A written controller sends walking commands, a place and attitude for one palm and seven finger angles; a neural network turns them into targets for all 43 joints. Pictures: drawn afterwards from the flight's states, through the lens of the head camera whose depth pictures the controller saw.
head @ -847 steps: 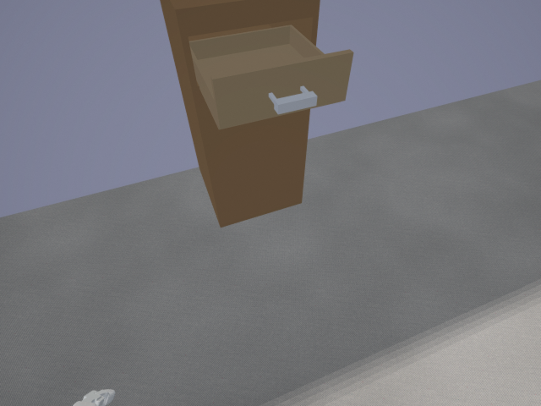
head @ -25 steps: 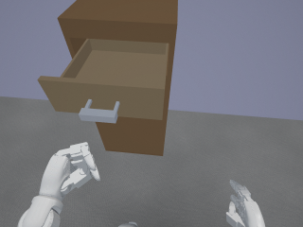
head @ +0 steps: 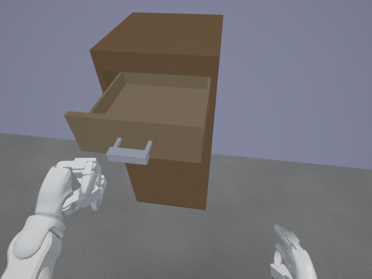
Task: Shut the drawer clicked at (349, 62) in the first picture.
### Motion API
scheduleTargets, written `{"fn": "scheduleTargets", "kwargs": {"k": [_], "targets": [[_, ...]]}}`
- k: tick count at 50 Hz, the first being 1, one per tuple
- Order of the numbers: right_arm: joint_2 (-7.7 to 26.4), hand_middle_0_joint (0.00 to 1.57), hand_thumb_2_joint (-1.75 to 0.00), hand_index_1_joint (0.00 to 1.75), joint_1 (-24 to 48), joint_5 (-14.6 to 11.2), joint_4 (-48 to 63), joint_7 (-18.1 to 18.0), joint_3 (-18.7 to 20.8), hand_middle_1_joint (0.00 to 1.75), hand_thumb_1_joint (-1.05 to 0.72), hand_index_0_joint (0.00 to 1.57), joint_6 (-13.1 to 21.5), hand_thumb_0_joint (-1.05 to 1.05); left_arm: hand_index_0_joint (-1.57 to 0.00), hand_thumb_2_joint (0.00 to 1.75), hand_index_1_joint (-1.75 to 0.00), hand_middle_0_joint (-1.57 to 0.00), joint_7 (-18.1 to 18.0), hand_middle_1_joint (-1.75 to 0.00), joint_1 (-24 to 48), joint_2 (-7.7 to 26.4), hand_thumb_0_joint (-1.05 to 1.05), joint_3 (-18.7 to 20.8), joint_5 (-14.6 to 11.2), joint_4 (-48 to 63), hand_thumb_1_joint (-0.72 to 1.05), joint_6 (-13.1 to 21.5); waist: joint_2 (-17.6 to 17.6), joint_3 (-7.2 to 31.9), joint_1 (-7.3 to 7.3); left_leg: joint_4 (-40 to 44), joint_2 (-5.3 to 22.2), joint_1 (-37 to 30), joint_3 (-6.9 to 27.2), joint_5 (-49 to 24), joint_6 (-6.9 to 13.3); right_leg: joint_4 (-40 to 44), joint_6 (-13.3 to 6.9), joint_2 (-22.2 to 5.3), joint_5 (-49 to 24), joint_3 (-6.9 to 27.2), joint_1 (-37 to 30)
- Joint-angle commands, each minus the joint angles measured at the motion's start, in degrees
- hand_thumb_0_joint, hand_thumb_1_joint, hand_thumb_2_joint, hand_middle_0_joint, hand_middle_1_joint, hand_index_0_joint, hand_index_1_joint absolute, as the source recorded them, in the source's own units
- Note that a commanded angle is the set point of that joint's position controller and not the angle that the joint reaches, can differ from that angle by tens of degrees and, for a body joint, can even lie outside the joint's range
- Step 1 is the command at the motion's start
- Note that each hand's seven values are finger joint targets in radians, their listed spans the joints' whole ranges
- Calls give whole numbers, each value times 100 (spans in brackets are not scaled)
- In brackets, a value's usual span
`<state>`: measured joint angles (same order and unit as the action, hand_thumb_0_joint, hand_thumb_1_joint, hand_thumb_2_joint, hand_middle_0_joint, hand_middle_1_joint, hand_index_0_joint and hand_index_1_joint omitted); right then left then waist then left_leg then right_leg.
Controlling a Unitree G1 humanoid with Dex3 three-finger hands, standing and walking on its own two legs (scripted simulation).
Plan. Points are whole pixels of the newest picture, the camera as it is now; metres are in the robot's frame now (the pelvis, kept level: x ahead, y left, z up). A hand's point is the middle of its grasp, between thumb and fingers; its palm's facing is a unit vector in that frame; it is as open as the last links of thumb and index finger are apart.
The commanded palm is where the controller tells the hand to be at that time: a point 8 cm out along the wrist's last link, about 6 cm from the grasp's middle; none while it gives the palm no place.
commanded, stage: raise the hand and make a fist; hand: left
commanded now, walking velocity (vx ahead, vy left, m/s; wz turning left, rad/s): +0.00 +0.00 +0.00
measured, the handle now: (131, 149) +0.42 +0.20 +0.04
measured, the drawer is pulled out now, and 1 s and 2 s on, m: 0.25 0.25 0.25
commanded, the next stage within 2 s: bring the fist close to the handle in 0.30 s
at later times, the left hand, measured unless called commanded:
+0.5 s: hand (108, 193) +0.23 +0.17 +0.13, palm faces -0.02 -1.00 -0.09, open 3.2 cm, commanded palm +0.21 +0.23 +0.13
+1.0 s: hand (122, 180) +0.29 +0.18 +0.08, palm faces -0.03 -1.00 -0.05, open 3.2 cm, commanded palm +0.27 +0.23 +0.08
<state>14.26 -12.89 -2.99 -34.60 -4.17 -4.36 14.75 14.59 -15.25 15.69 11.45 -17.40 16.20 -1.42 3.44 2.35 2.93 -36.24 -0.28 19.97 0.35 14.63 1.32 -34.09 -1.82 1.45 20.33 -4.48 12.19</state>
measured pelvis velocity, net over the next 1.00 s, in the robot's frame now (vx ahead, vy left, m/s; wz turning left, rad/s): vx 0.01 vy -0.01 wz -0.02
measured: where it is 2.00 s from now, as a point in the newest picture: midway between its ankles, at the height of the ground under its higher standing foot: outside the picture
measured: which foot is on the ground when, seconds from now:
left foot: down 0.00-1.00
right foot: down 0.00-1.00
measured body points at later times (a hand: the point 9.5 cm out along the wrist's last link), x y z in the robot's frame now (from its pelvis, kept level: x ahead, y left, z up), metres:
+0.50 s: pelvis +0.01 -0.02 +0.00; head -0.01 -0.05 +0.45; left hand +0.23 +0.23 +0.13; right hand +0.19 -0.25 -0.07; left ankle +0.05 +0.10 -0.73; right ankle -0.02 -0.10 -0.73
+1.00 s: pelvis +0.01 -0.01 -0.01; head +0.03 -0.03 +0.44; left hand +0.29 +0.23 +0.08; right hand +0.17 -0.26 -0.09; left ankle +0.05 +0.10 -0.73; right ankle -0.02 -0.10 -0.73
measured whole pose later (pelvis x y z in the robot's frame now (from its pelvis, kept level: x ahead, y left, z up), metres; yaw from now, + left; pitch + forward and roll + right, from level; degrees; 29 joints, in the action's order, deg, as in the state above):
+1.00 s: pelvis +0.01 -0.01 -0.01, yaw -1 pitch +4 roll +0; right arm 15.0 -13.9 -2.5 -36.4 -3.6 -1.8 15.0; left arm 16.6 -5.0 15.2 12.7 -15.8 -8.7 10.6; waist 2.7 2.3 0.1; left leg -38.8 0.5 25.8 -0.6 16.6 0.5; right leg -38.1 -2.6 2.0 22.6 -3.4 19.1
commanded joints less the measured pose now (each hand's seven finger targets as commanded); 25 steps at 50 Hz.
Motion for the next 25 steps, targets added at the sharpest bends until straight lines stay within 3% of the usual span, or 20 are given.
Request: {"fn": "scheduleTargets", "kwargs": {"k": [1,6,7,11,13,16,18,21,23,24,25], "targets": [[665,20,-90,30,793,-46,924,-126,300,30,-90,20,332,0,-140,90,-160,-140,28,-160,932,754,0,331,-29,684,90,26,-365,178,-85,722,29,-724,208,20,68,929,140,-72,-236,225,772],[580,20,-90,30,814,8,972,-112,302,30,-90,20,410,0,-140,90,-160,-140,-196,-160,1105,1246,0,929,2,1262,90,426,-20,831,5,655,20,-1039,116,-381,66,875,118,-113,-529,278,448],[552,20,-90,30,807,10,955,-101,294,30,-90,20,440,0,-140,90,-160,-140,-208,-160,1060,1171,0,908,-17,1263,90,560,-20,846,-8,628,21,-1091,96,-489,65,844,118,-105,-686,259,436],[594,20,-90,30,768,-13,801,-65,285,30,-90,20,569,0,-140,90,-160,-140,-86,-160,1089,829,0,574,-110,896,90,782,133,456,-136,605,23,-1003,90,-375,50,888,136,-84,-763,259,602],[659,20,-90,30,746,-33,732,-91,325,30,-90,20,608,0,-140,90,-160,-140,37,-160,846,882,0,626,-152,409,90,673,-225,156,-125,593,32,-804,106,-241,67,1041,172,-89,-610,365,659],[691,20,-90,30,745,-57,778,-119,353,30,-90,20,621,0,-140,90,-160,-140,232,-160,820,862,0,510,-149,270,90,473,-374,199,-100,548,-5,-708,79,-270,83,1101,247,-186,-666,539,601],[708,20,-90,30,753,-57,790,-125,361,30,-90,20,628,0,-140,90,-160,-140,271,-160,805,1080,0,728,-149,310,90,430,-429,256,-52,487,-13,-678,64,-394,90,1121,300,-230,-827,641,499],[652,20,-90,30,758,-30,832,-113,354,30,-90,20,673,0,-140,90,-160,-140,200,-160,1007,1172,0,884,-145,700,90,578,-194,655,-21,511,-22,-921,38,-629,92,950,253,-207,-1147,492,397],[660,20,-90,30,690,-9,753,-103,355,30,-90,20,682,0,-140,90,-160,-140,120,-160,1001,1157,0,977,-183,529,90,733,-395,555,-59,469,-13,-853,54,-667,86,933,274,-179,-1272,486,459],[652,20,-90,30,672,-2,732,-97,370,30,-90,20,691,0,-140,90,-160,-140,115,-160,1048,993,0,887,-194,442,90,821,-465,553,-110,471,-23,-883,45,-691,89,872,279,-167,-1352,434,517],[655,20,-90,30,639,-4,705,-90,380,30,-90,20,692,0,-140,90,-160,-140,115,-160,985,954,0,867,-193,285,90,885,-327,504,-105,446,-29,-871,24,-659,81,860,277,-162,-1353,439,581]]}}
